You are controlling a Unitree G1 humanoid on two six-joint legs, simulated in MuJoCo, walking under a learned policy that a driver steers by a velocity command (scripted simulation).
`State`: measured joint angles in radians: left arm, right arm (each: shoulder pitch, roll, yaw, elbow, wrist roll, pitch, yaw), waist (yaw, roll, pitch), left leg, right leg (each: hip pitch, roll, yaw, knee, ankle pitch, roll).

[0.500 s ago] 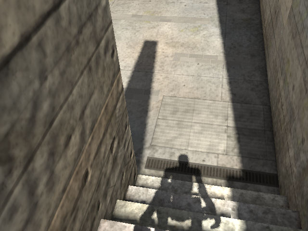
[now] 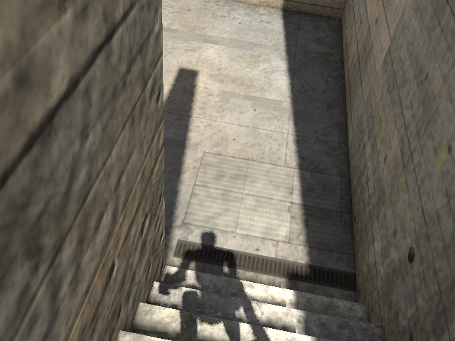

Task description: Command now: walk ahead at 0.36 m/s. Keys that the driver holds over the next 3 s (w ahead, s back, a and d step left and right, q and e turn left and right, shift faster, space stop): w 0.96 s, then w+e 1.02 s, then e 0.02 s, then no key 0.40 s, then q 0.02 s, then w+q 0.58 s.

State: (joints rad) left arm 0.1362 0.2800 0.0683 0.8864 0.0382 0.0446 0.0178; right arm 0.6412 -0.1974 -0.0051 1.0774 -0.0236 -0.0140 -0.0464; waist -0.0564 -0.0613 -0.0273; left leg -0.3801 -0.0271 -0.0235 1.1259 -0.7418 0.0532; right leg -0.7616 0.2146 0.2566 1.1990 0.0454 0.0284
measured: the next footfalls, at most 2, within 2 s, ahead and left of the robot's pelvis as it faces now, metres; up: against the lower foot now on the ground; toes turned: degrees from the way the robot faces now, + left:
right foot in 0.34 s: +0.14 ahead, -0.08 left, -0.20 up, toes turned +1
left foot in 0.88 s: +0.43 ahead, +0.06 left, -0.41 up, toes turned -5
